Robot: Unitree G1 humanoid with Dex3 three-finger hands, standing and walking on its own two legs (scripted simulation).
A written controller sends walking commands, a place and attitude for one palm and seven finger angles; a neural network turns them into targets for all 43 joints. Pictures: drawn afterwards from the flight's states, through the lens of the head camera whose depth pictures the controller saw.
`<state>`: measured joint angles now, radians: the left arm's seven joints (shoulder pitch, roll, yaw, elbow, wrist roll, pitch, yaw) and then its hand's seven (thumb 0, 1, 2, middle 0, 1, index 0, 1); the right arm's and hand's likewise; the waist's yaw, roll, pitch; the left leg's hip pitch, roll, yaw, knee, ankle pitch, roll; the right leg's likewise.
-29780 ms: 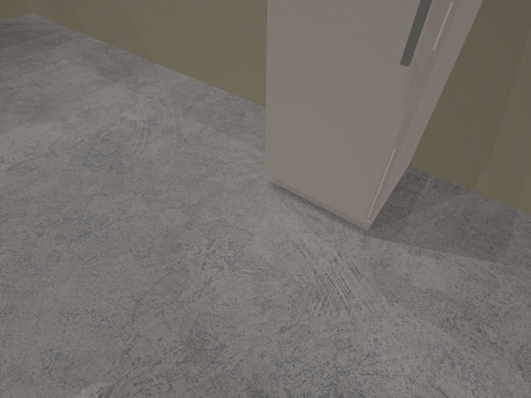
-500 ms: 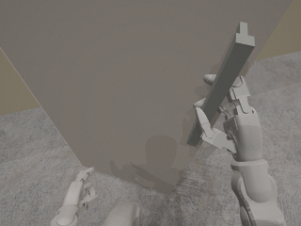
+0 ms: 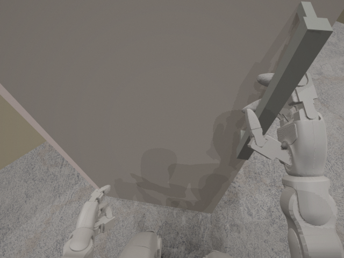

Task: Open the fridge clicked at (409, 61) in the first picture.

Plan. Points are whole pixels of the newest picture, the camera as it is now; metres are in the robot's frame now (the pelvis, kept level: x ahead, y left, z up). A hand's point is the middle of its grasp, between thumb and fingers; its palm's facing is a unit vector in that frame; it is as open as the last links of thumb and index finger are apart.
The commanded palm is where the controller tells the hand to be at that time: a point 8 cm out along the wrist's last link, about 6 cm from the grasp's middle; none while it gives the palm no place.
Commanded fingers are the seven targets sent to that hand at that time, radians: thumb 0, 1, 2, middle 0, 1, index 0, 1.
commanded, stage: walk backward, drawing the door open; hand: right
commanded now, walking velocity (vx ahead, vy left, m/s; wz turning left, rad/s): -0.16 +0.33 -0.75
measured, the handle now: (264, 102) +0.33 -0.11 +0.22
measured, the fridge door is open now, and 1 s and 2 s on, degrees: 53 89 80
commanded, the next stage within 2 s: stop walking and hold the door back in 0.68 s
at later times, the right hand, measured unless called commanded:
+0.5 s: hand out of the picture +0.11 -0.02 +0.21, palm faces +0.40 +0.90 -0.16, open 7.1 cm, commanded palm +0.06 -0.06 +0.20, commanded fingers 0.00 -0.90 -0.90 0.45 1.40 0.45 1.40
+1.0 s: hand out of the picture +0.02 +0.07 +0.20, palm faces +0.79 +0.56 -0.25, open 6.5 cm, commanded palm -0.01 +0.01 +0.19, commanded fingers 0.00 -0.90 -0.90 0.45 1.40 0.45 1.40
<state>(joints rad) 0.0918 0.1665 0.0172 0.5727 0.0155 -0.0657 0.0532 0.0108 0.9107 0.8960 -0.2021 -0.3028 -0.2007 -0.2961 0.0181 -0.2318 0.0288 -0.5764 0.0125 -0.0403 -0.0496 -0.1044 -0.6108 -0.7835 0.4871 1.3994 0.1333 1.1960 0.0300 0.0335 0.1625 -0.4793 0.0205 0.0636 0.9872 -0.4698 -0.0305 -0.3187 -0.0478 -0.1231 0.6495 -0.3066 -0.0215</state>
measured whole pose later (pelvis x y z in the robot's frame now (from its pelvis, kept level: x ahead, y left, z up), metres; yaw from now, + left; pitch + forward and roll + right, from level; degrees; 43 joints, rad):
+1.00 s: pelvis -0.08 +0.39 +0.02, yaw -40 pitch -2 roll -3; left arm 0.14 0.27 0.01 0.70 -0.01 -0.04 0.09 0.01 0.91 0.90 -0.21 -0.30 -0.21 -0.30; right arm 0.03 -0.29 -0.11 -0.18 0.07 -0.11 -0.11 -0.09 -0.59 -0.84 0.50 1.40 0.29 1.35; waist -0.04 -0.02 0.01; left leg -0.27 0.12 0.10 0.54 -0.23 -0.01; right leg -0.56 0.02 0.02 1.25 -0.33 0.05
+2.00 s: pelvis -0.17 +0.37 +0.01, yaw -35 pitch -1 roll +1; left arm 0.20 0.24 0.00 0.66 -0.03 -0.05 0.09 0.01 0.91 0.90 -0.20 -0.30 -0.20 -0.30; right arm -0.53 -0.29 -0.15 0.29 0.05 -0.12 -0.05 -0.04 -0.64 -0.75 0.43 1.40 0.37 1.37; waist 0.07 0.01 0.06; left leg -0.27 0.04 0.02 0.54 -0.25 -0.05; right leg -0.30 -0.09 -0.09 0.62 -0.30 0.01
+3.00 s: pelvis -0.16 +0.42 +0.00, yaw -33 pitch +1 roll +0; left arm 0.30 0.27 0.00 0.71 -0.04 -0.15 0.07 0.01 0.91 0.90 -0.21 -0.30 -0.20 -0.30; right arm -0.50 -0.35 -0.22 0.50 0.12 -0.34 0.04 -0.01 0.50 -0.23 0.44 1.28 0.24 1.24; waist 0.01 -0.01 -0.01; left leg -0.40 -0.01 0.00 0.64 -0.26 0.01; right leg -0.37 -0.04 0.03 0.62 -0.28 0.02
